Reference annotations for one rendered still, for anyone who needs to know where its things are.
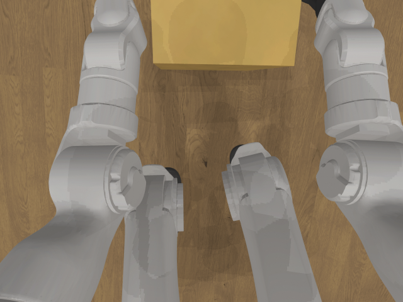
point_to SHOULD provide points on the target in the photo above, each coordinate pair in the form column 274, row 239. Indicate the robot right foot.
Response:
column 233, row 152

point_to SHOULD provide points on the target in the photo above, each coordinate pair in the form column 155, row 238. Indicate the left robot thigh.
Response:
column 150, row 252

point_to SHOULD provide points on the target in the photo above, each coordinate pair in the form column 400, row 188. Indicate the carton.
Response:
column 224, row 34

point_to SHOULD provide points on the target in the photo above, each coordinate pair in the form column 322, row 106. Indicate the right robot forearm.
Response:
column 355, row 74

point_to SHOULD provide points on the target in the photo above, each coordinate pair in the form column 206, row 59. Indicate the robot right upper arm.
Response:
column 365, row 179

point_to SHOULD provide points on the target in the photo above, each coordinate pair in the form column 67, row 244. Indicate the robot right hand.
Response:
column 315, row 4

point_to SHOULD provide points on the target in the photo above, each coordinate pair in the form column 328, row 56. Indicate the left robot forearm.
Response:
column 109, row 81

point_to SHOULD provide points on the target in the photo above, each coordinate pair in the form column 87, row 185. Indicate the robot left upper arm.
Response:
column 92, row 188

